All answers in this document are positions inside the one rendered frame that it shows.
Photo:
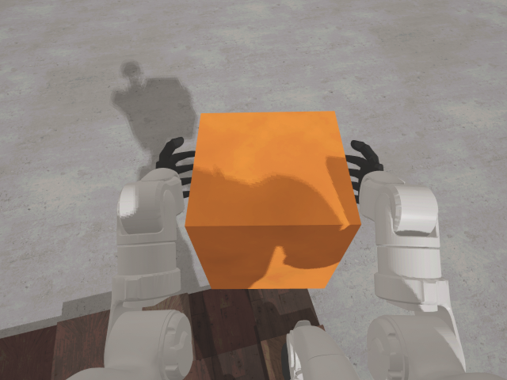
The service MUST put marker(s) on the right robot shin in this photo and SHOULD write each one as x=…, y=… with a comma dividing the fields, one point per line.
x=297, y=374

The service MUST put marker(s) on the left robot hand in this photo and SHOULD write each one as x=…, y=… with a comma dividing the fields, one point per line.
x=168, y=160

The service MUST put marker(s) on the left robot forearm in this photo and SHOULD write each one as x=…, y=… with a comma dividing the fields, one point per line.
x=146, y=213

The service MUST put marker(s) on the right robot hand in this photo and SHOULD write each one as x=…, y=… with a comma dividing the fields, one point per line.
x=366, y=166

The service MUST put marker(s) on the right robot forearm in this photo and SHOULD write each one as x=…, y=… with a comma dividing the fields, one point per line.
x=406, y=221

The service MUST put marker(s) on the carton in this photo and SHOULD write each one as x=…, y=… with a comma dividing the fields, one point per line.
x=271, y=202

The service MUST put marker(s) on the robot left upper arm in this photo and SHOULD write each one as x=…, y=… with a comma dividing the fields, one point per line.
x=146, y=345

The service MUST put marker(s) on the robot right thigh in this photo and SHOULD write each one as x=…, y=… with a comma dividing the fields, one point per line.
x=318, y=355

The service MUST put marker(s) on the robot right upper arm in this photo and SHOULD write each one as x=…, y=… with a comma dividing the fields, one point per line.
x=412, y=347

